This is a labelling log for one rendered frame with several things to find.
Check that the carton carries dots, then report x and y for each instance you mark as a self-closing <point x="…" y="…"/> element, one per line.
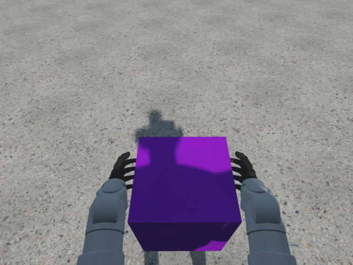
<point x="183" y="195"/>

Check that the robot left hand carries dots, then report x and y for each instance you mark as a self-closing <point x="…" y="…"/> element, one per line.
<point x="119" y="171"/>

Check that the robot right hand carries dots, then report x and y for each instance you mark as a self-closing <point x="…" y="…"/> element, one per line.
<point x="246" y="171"/>

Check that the robot left forearm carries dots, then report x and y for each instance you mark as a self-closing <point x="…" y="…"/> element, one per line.
<point x="106" y="226"/>

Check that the robot right forearm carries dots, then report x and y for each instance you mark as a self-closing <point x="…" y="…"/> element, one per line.
<point x="265" y="225"/>

